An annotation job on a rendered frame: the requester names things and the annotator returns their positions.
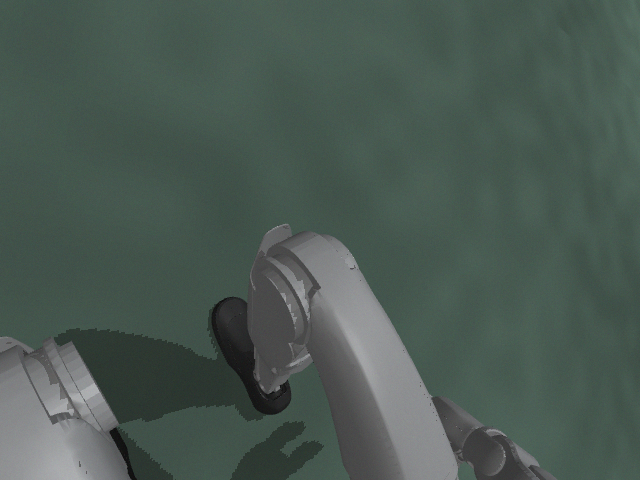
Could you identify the right robot foot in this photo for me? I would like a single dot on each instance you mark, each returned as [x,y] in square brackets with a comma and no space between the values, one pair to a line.
[229,323]

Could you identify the left robot foot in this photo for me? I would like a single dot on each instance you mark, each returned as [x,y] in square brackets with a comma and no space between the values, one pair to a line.
[123,450]

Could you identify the right robot hand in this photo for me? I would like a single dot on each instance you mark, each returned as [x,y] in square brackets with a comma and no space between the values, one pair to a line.
[458,424]

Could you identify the right robot arm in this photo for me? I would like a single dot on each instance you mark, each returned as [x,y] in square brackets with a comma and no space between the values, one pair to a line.
[493,456]

